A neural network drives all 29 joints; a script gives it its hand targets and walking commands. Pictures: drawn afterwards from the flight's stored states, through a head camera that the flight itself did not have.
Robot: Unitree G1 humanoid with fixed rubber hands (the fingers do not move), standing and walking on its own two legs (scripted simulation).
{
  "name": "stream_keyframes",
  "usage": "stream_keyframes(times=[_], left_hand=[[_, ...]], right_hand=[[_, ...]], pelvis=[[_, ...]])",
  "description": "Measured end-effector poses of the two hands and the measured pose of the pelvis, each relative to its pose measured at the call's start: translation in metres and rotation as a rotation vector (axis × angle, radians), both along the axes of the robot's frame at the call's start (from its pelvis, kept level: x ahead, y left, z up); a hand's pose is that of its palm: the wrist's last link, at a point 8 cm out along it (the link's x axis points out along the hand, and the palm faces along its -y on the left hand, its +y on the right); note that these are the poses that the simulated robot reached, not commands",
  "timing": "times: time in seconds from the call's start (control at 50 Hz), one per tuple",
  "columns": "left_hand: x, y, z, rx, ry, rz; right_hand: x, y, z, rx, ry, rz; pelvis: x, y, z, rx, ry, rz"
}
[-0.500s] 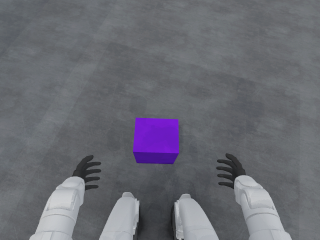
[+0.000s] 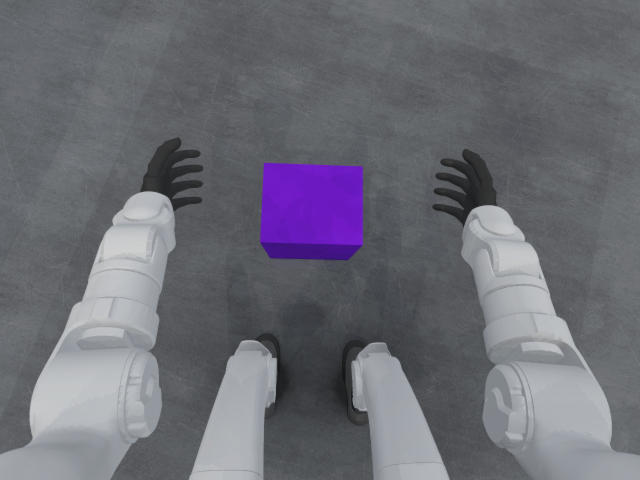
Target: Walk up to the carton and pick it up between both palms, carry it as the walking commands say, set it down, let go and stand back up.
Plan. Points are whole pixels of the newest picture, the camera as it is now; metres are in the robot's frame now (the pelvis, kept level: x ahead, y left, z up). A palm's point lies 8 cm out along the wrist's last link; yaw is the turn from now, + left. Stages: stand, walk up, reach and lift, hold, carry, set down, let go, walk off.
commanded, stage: reach and lift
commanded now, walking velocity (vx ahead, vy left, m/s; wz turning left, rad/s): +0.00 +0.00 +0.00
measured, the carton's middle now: (311, 217) +0.51 +0.00 -0.54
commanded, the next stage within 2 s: none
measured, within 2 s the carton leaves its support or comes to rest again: neither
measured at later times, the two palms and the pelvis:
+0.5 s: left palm (178, 128) +0.54 +0.19 -0.12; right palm (471, 147) +0.52 -0.21 -0.12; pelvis +0.02 +0.00 -0.01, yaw -1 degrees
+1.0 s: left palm (206, 169) +0.53 +0.19 -0.27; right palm (433, 183) +0.51 -0.21 -0.27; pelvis -0.01 +0.00 -0.15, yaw -2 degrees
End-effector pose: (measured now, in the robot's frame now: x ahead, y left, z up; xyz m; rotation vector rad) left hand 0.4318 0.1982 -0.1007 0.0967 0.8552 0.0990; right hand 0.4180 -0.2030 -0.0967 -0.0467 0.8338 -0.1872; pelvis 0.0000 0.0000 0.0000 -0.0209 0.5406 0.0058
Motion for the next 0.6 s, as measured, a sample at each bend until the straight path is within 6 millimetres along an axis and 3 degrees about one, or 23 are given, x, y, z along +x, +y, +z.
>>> stream_keyframes(times=[0.32, 0.46, 0.6], left_hand=[[0.091, -0.007, -0.017, -0.018, -0.180, -0.012], [0.105, -0.009, -0.022, -0.025, -0.211, -0.014], [0.101, -0.011, -0.036, -0.030, -0.195, -0.017]], right_hand=[[0.080, -0.016, -0.017, -0.009, -0.177, 0.007], [0.097, -0.012, -0.023, -0.005, -0.208, 0.016], [0.093, -0.011, -0.039, -0.005, -0.193, 0.005]], pelvis=[[0.023, 0.000, -0.013, 0.006, 0.235, -0.015], [0.024, -0.001, -0.013, 0.008, 0.279, -0.019], [0.021, -0.003, -0.022, 0.009, 0.310, -0.020]])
